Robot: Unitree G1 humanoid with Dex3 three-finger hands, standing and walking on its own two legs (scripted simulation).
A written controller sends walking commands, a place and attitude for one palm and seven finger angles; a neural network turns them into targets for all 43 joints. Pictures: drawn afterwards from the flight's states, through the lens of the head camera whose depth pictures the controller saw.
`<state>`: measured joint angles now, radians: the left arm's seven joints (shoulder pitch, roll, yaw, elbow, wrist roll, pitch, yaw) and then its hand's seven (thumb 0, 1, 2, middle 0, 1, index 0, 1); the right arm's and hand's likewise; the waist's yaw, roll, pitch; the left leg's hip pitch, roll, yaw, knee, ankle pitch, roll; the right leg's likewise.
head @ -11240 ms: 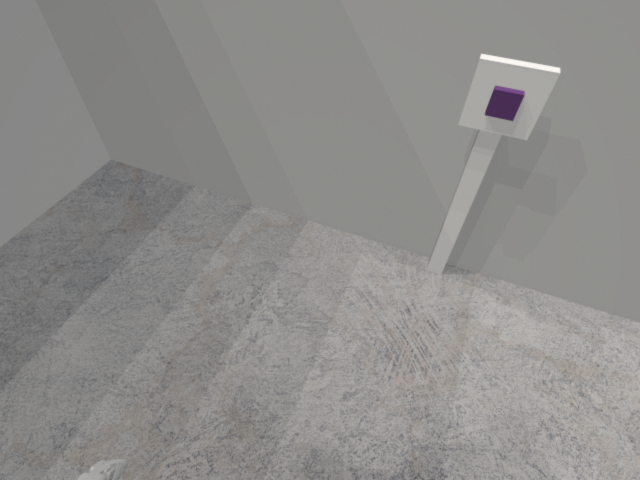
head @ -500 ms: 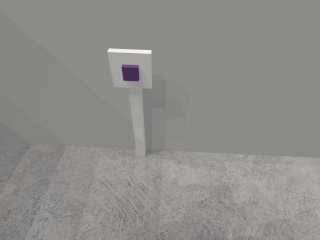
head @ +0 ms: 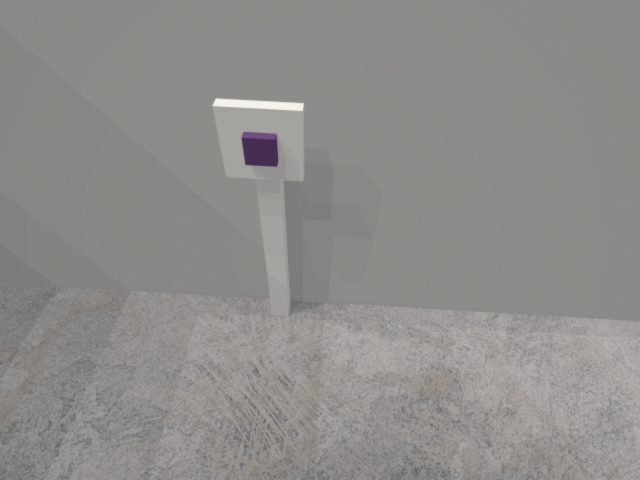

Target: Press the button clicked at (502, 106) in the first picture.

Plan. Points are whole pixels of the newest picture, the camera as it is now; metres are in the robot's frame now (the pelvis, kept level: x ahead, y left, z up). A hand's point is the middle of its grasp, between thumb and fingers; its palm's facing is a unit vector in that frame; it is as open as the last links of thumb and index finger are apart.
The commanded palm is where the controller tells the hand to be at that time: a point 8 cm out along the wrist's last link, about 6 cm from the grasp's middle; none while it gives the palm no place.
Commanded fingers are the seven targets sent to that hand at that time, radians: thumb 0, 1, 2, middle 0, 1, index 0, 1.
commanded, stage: come to a stop and stand still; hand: left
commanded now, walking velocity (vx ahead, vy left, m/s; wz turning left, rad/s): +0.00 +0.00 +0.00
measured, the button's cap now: (260, 148) +0.74 +0.17 -0.02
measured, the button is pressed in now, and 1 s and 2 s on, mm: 0 0 0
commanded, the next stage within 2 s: look again from close up in 0.54 s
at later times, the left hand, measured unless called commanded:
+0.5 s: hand out of the picture +0.02 +0.15 -0.17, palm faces +0.02 -0.98 -0.17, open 7.3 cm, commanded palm none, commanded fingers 0.00 0.90 0.90 -0.20 -0.30 -0.20 -0.30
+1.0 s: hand out of the picture +0.02 +0.14 -0.17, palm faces +0.02 -0.98 -0.17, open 7.4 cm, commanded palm none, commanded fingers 0.00 0.90 0.90 -0.20 -0.30 -0.20 -0.30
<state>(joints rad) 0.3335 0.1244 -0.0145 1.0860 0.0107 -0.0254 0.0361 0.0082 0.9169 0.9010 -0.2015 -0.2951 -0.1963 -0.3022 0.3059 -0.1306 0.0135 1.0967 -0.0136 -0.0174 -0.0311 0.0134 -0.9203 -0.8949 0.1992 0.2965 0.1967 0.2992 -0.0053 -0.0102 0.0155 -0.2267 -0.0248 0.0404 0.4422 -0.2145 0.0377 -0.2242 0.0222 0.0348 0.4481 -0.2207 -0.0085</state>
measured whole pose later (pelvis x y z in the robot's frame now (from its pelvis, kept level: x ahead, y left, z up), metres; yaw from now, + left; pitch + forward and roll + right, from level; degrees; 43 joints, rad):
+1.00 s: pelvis +0.03 -0.02 +0.00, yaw +0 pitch -1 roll +1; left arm 0.33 0.12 -0.02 1.11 0.01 -0.03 0.04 0.01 0.91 0.90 -0.20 -0.30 -0.20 -0.30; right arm 0.29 -0.13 0.02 1.14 -0.01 -0.02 -0.04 0.00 -0.91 -0.90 0.20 0.30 0.20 0.30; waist 0.00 0.00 0.02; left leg -0.15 0.00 0.04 0.40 -0.25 0.01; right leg -0.16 0.05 0.03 0.43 -0.26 -0.04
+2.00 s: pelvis +0.23 -0.06 -0.03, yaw +0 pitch -1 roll +0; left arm 0.12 0.18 0.06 0.98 0.01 -0.07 0.01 0.01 0.93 0.90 -0.20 -0.29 -0.19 -0.30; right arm 0.46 -0.09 -0.01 1.18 -0.01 -0.02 -0.02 0.01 -0.90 -0.89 0.20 0.30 0.20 0.30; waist -0.04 0.02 0.11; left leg -0.23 0.07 0.04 1.12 -0.54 0.02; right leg -0.44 -0.04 -0.14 0.69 -0.23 -0.07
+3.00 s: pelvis +0.24 -0.09 +0.00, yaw +0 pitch -2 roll +0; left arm 0.29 0.15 0.01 1.12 0.01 -0.01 0.03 0.01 0.92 0.90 -0.20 -0.30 -0.20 -0.30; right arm 0.31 -0.11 0.00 1.15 -0.02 0.01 -0.03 0.01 -0.91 -0.90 0.20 0.30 0.19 0.30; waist 0.00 -0.02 0.03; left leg -0.20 0.04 0.05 0.41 -0.18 -0.02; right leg -0.19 0.00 -0.09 0.41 -0.20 -0.03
